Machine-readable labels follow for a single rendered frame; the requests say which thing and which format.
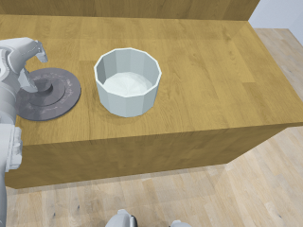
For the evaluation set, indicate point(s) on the pot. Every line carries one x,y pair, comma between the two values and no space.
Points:
127,80

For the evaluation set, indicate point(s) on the robot left upper arm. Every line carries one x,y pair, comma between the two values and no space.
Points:
11,147

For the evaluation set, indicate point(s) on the robot left thigh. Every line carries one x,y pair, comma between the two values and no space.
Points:
121,220

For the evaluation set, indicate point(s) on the knob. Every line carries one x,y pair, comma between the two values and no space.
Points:
44,87

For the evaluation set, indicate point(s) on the robot left shin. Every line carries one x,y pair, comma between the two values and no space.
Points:
122,211

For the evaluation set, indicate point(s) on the left robot forearm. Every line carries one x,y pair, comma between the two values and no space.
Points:
11,64

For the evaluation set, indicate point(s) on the robot left hand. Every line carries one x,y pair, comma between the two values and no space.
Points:
28,48

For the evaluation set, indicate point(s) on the table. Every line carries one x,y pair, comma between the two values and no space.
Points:
220,94

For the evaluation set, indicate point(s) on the lid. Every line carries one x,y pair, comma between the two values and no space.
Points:
64,96

